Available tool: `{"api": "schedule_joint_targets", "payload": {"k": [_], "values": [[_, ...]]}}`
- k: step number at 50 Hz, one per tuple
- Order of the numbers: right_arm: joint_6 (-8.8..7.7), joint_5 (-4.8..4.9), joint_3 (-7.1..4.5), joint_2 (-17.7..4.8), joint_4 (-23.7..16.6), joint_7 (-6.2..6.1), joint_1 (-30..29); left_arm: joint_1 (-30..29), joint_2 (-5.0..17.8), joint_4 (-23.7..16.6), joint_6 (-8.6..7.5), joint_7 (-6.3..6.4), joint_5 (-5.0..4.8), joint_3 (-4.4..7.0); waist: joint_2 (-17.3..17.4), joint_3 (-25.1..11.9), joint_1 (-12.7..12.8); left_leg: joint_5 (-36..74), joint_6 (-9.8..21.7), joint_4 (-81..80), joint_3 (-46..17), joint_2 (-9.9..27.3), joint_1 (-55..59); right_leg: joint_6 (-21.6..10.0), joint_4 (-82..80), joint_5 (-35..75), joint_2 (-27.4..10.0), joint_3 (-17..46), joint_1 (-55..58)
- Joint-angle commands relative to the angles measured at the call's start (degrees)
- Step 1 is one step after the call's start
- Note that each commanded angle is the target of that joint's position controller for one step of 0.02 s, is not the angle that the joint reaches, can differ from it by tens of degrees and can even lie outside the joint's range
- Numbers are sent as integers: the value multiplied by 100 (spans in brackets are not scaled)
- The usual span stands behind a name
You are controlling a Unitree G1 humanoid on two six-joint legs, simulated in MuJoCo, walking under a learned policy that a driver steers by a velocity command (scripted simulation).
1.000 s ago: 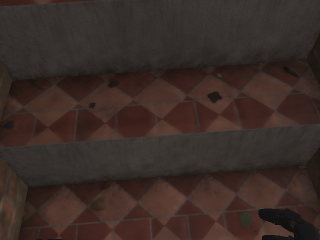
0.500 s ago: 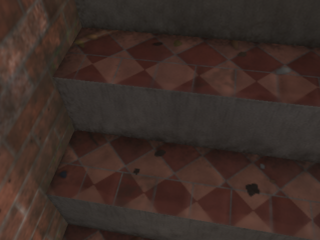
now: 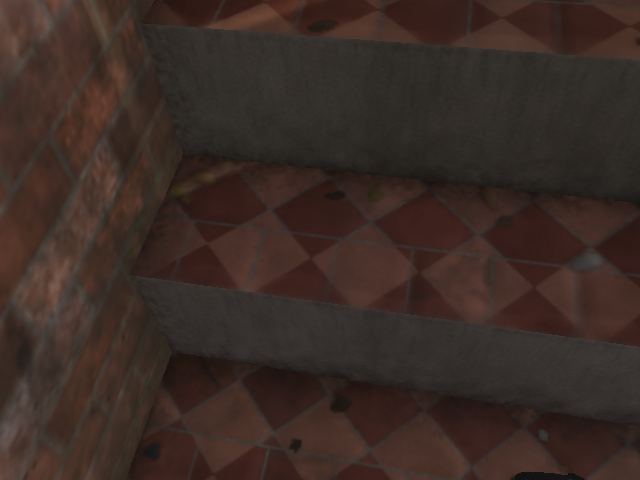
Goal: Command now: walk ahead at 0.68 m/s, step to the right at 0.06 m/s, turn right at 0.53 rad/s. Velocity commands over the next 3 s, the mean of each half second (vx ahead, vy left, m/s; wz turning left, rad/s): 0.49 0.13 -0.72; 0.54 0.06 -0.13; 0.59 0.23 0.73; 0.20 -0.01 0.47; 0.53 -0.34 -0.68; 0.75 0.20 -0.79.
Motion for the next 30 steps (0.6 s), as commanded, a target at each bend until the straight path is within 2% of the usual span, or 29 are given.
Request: {"api": "schedule_joint_targets", "payload": {"k": [1, 2, 3, 4, 5, 7, 8, 9, 10, 11, 12, 13, 14, 15, 16, 17, 18, 19, 20, 21, 22, 23, 24, 25, 26, 27, 28, 29, 30], "values": [[-384, -54, -45, 119, 764, 115, -111, -470, -605, -1077, 379, 199, 80, -207, 365, -77, 514, -376, 781, -3736, -2672, 1386, 1221, 113, 2119, -633, -152, 389, -2267], [-547, 3, 18, 164, 872, 178, -108, -128, -484, -941, 590, 264, 1, -165, 589, 35, 691, 527, 635, -4011, -2111, 1412, 1175, 156, 2091, -669, -259, 474, -2261], [-546, 305, -57, -321, 942, 161, -180, -110, -159, -1096, 700, 240, 78, -66, 1070, 435, 918, 1186, 677, -4424, -1160, 979, 921, 406, 1623, -1155, -366, 244, -1994], [-594, 293, -84, -488, 893, 147, -393, 72, 122, -974, 810, 233, -51, 51, 912, 514, 1062, 1480, 737, -4686, -695, 1069, 544, 581, 1565, -901, -290, -61, -1560], [-715, 90, -125, -914, 616, 131, -911, 621, 214, -934, 869, 290, -133, 85, 944, 137, 1443, 2321, 764, -4896, -162, 1316, 4, 573, 1631, -967, -201, -729, -335], [-761, -21, -116, -1272, 409, 61, -1158, 1027, 642, -937, 1024, 390, -133, 271, 680, -102, 1601, 2954, 591, -5266, 481, 1293, 320, 571, 470, -821, -370, -1176, 644], [-797, -47, -175, -1519, 369, 54, -1785, 1269, 588, -841, 1018, 441, -160, 314, 1010, -138, 1837, 3002, 603, -5449, 539, 1177, 191, 447, -126, -1286, -489, -1186, 1424], [-802, 14, -247, -1521, -21, 779, -2470, 107, 787, -729, 752, -588, -54, 119, -201, -188, 1575, 2161, 797, -5204, 487, 1078, 154, -3, -2330, -1116, -845, -179, 1470], [-723, -11, -299, -1575, 270, 275, -1705, 1623, 655, -640, 803, 144, -357, 380, 661, -879, 1774, 2814, 407, -4354, 1022, 805, 1369, -168, -3264, -994, -276, -1510, 2512], [-463, -308, -183, -1157, -108, 882, -2653, 1736, 597, 175, 614, -794, -242, 153, -473, -228, 1735, 3895, 886, -2973, 1081, 460, 980, -276, -5406, 493, -561, -353, 2414], [-119, -100, -235, -952, 300, 1009, -2029, 1730, 129, 14, 568, -1044, -297, -35, -444, 131, 1777, 2900, 1414, -1330, 633, 352, 1132, -248, -7756, -374, -325, 272, 2049], [150, -498, -181, -674, 525, 1426, 62, 983, 1591, 9, 436, -829, -374, 224, -1970, -800, 188, 3022, 1102, 249, -489, -505, -601, -1119, -7690, -2774, -986, 4105, 2543], [299, -223, -307, -1089, 767, 1340, -65, 1416, 1182, 222, 500, -671, -196, 49, -1231, -609, 848, 3434, 1159, 1894, -1082, -491, -481, -1124, -8052, -4712, -1196, 5032, 1112], [277, -12, -228, -1089, 739, 1282, -579, 1588, 1184, 459, 593, -588, -78, -10, -1280, -823, 1102, 3741, 1389, 2564, -1161, -694, -652, -977, -7762, -4088, -968, 4226, 856], [-516, -259, 335, -93, -525, 658, -1425, 981, 20, 101, 371, 163, -198, 25, -1570, -265, 840, 2491, 354, 1438, 99, -1023, 827, 251, -7926, -797, 517, 1616, 916], [-681, -279, 441, -91, -392, 504, -1134, 1227, -304, 482, 351, 414, 57, -71, -836, -530, 681, 2692, 367, 861, -325, -1139, 589, 647, -7391, -479, 920, 998, 1794], [-262, 103, 207, -617, 57, 859, -2305, 2363, -671, 1300, 708, -77, 316, -666, 1110, -1872, 1378, 3537, 1125, 895, -1016, -779, 359, 144, -7309, 1089, 64, 1468, 2185], [-153, 77, 202, -283, -71, 1013, -2496, 2393, -484, 1099, 689, -250, 219, -619, 570, -1232, 1193, 3511, 956, 1474, -1015, -786, -786, -293, -7446, 1779, -266, 2061, 2707], [-18, -162, 206, -215, -74, 1103, -1963, 2010, -76, 892, 577, -271, 152, -648, -582, -1688, 620, 3011, 597, 2689, -1159, -1208, -1967, -955, -7171, 3616, -564, 2691, 3866], [255, -217, 131, -460, 35, 1166, -1395, 2461, 343, 1138, 477, -299, 62, -556, -912, -2512, 649, 2483, 275, 4008, -1533, -1308, -2679, -1287, -6882, 3454, -1138, 3482, 5185], [-348, -346, 367, -146, -679, 511, -1874, 1625, 363, 650, 75, 390, -347, 54, -575, -1003, 363, 1071, 67, 3401, -944, -1113, -2115, -1613, -7024, 3493, -665, 3321, 4484], [-382, -108, 280, -799, -766, 646, -2776, 2619, -86, 1345, 152, 260, 53, -520, -203, -2666, 574, -607, 202, 2714, -1744, -1048, -2899, -809, -6386, 2263, -747, 3407, 5140], [-463, -43, 369, -450, -622, 557, -2304, 1924, -58, 1066, 122, 236, 93, -368, -29, -2017, 373, -73, 371, 896, -1927, -632, -2353, -665, -6609, 1149, -863, 3899, 4580], [-345, -73, 338, -313, -314, 482, -1438, 615, 94, 618, 199, 184, 123, -406, 43, -2019, -172, 1269, 337, 648, -1527, -638, -470, -852, -7261, 1469, -878, 3823, 2662], [-116, 68, 237, -285, -11, 486, -714, -475, 351, 165, 294, 55, 163, -325, 139, -1536, -585, 2984, 127, -446, -1149, -461, 1977, -865, -7748, 1491, -718, 3450, 378], [-213, 465, 335, -391, -609, 101, -2545, 572, 339, 451, 126, 568, -77, 30, 213, -421, 532, 2894, -52, -1651, -101, -795, 1763, -662, -8576, 1579, -720, 3510, 884], [119, 175, 187, -148, -284, 496, -1512, 670, 328, 436, 453, 140, 62, -305, -147, -2128, -58, 3786, -241, -2090, -887, -803, 3673, -397, -7358, 3630, 28, 3039, 916], [297, 122, 174, -176, -312, 682, -1099, 504, 657, 486, 660, 8, 142, -132, 93, -1729, -75, 3950, -174, -4916, -1323, -498, 3843, -238, -6612, 4320, 123, 2893, 1670], [337, 46, 170, -124, 126, 879, -378, 765, 671, 579, 786, -274, -51, -145, 708, -1735, -154, 5291, -58, -7027, -971, -376, 4529, -263, -5432, 3670, 529, 2349, 2147]]}}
